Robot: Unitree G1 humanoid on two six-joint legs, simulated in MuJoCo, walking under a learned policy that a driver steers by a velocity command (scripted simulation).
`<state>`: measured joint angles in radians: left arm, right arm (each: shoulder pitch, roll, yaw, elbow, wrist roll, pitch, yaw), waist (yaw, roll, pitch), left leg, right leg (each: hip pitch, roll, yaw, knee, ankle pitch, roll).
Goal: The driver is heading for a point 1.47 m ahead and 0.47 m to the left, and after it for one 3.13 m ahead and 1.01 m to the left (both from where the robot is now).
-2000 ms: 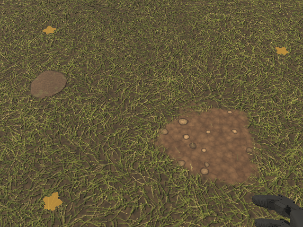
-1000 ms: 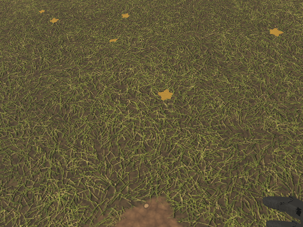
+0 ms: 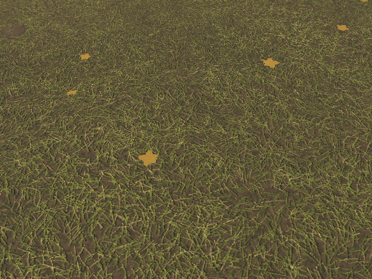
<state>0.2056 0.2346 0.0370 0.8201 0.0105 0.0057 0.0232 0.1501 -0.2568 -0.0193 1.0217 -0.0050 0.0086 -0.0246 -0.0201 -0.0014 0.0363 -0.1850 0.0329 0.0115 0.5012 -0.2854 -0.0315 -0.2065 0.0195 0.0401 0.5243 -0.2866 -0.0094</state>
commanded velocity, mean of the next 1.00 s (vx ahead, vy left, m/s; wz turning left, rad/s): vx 0.20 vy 0.00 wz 0.00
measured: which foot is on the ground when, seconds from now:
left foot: down 0.00-1.00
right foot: down 0.00-0.64, up 0.66-1.00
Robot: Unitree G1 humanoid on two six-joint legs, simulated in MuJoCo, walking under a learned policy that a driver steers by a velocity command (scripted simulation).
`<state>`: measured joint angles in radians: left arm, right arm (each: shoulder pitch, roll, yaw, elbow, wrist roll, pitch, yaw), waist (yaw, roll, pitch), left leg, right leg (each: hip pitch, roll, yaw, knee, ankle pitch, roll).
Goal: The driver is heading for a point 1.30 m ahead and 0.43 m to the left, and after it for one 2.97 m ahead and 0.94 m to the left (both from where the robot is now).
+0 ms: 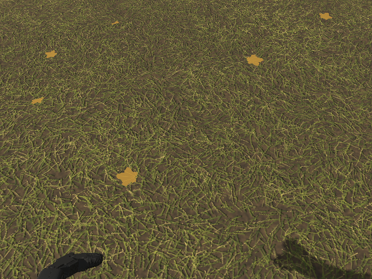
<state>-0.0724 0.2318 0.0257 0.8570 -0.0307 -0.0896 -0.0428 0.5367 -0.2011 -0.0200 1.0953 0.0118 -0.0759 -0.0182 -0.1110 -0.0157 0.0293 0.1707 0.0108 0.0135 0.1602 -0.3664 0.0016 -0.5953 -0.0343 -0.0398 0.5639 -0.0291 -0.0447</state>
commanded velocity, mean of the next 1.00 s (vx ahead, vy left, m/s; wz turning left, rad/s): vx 0.49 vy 0.00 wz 0.48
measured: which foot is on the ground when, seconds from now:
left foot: down 0.00-0.08, up 0.10-0.58, down 0.60-1.00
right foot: up 0.00-0.04, down 0.06-0.62, up 0.64-1.00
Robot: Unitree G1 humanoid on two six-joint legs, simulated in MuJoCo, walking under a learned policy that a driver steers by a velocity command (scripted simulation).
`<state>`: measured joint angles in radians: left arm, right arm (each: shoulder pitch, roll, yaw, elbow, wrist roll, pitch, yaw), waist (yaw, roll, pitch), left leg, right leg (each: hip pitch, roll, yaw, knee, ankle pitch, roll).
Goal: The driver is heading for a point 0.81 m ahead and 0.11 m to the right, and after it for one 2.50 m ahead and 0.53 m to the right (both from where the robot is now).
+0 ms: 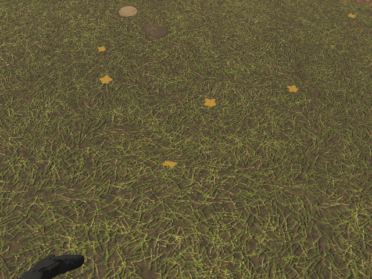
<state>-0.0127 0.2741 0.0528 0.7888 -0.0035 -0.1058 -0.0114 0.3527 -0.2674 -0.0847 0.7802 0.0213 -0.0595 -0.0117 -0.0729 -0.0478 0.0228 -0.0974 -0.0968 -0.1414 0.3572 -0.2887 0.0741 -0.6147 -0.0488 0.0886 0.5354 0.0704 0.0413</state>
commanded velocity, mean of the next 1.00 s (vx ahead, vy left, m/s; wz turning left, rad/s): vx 0.50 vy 0.00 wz -0.01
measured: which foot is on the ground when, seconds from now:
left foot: down 0.00-0.12, up 0.14-0.60, down 0.62-1.00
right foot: up 0.00-0.08, down 0.10-0.64, up 0.66-1.00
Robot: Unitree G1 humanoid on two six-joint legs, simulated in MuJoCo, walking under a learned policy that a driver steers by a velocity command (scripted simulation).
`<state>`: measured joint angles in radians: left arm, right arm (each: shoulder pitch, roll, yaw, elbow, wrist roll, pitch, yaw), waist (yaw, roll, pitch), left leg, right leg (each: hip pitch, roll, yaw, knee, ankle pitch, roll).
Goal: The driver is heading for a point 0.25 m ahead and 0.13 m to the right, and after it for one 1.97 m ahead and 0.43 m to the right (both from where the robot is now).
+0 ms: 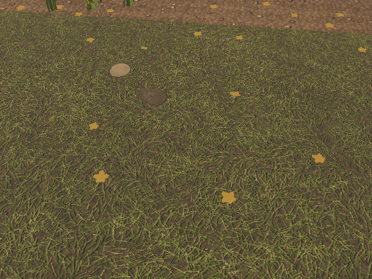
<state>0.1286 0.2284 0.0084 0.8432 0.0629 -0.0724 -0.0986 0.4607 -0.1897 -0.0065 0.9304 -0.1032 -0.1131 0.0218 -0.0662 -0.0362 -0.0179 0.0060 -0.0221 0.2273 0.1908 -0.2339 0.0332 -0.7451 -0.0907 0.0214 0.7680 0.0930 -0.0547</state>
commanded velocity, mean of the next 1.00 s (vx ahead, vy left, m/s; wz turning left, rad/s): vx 0.15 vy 0.00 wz -0.45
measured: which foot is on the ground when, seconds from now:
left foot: down 0.00-0.18, up 0.20-0.62, down 0.64-1.00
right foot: up 0.00-0.14, down 0.16-0.66, up 0.68-0.96, down 0.98-1.00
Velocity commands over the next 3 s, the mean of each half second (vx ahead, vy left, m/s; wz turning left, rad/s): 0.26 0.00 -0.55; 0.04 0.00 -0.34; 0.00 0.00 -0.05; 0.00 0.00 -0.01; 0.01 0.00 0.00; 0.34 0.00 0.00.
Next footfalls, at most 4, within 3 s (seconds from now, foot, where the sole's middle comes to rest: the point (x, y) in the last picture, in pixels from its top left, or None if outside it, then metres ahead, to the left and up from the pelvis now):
0.16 right None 0.26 -0.14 -0.78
0.64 left None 0.31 0.06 -0.78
0.98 right None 0.16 -0.15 -0.78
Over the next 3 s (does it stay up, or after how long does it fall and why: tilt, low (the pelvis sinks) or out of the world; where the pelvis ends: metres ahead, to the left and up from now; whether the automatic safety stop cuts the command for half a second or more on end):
stays up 0.36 -0.10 -0.05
